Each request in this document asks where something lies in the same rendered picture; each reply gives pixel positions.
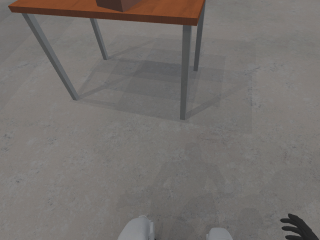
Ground carton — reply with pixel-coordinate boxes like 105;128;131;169
96;0;142;12

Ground left robot thigh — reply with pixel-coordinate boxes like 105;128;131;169
117;217;155;240

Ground table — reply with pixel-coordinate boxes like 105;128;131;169
8;0;206;120

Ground robot thigh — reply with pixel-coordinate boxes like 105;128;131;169
206;227;233;240
117;217;155;240

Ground right robot hand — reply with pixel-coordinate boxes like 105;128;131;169
280;213;319;240

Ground right robot thigh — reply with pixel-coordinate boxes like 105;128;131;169
206;227;233;240

